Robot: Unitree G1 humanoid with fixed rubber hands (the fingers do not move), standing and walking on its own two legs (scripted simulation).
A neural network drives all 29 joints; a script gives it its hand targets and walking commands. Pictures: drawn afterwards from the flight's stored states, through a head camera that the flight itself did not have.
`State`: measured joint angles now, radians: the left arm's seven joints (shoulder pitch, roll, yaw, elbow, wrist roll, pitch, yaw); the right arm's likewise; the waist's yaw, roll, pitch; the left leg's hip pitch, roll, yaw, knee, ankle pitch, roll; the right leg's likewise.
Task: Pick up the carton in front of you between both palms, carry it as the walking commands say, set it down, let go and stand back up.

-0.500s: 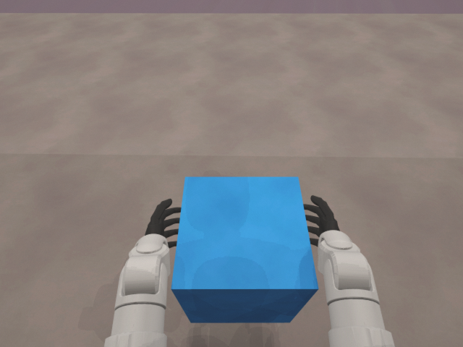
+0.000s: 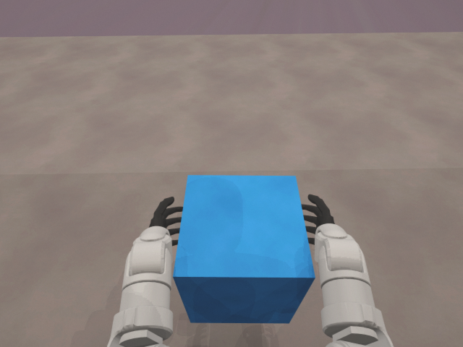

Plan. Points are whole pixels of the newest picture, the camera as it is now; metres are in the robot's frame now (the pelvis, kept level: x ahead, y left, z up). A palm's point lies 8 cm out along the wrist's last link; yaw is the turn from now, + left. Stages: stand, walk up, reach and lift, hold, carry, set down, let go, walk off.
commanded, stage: set down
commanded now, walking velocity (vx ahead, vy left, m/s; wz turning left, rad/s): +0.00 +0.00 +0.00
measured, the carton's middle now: (240, 252) +0.31 +0.00 -0.03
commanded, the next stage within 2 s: none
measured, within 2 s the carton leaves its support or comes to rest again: neither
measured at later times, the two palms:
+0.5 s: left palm (174, 250) +0.37 +0.16 -0.13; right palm (298, 253) +0.36 -0.14 -0.12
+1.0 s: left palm (183, 257) +0.44 +0.16 -0.27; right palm (286, 264) +0.41 -0.14 -0.26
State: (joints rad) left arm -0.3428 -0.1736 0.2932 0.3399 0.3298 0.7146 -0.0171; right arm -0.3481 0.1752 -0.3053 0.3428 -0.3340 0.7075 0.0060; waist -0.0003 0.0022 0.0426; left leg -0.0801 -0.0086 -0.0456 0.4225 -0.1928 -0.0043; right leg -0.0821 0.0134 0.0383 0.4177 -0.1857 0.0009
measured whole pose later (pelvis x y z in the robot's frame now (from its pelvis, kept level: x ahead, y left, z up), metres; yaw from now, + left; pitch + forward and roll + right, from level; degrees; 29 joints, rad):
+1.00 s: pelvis -0.02 +0.01 -0.17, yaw -1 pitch +45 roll -1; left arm -0.88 0.00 0.40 0.67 0.25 0.25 -0.02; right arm -0.79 0.16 -0.53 0.52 -0.24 0.24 -0.08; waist -0.02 -0.01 -0.19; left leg -1.69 -0.10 -0.08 1.37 -0.46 -0.01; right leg -1.68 0.09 0.09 1.35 -0.46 0.06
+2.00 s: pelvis -0.05 +0.02 -0.38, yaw -4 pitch +40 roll -5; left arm -1.60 0.37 0.07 1.08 0.00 0.24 0.02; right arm -1.35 -0.04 -0.46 0.71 0.00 0.24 -0.25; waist -0.02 -0.02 0.34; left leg -2.22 -0.11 -0.05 2.16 -0.64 0.00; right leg -2.19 0.15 0.04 2.10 -0.63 0.11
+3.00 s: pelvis -0.07 +0.03 -0.41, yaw -4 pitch +31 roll -5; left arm -1.66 0.41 0.24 1.16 0.15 0.20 -0.12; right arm -1.52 -0.13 -0.56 0.98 -0.11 0.19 -0.05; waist -0.03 -0.06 0.52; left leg -2.17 -0.06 -0.03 2.28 -0.64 0.03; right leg -2.14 0.13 0.02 2.21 -0.63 0.11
